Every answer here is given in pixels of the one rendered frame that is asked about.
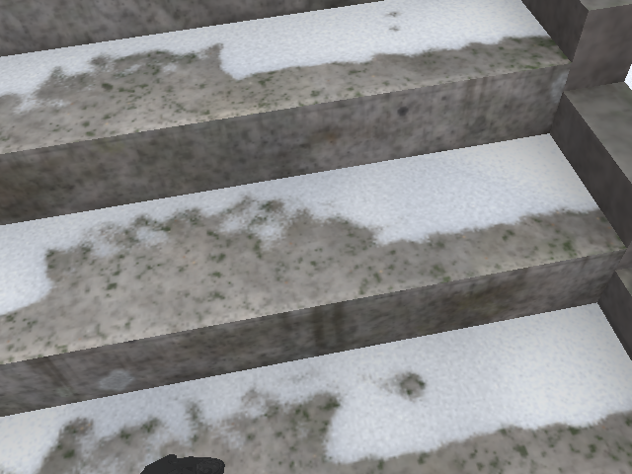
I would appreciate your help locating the robot left hand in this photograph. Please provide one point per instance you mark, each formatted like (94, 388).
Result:
(170, 464)

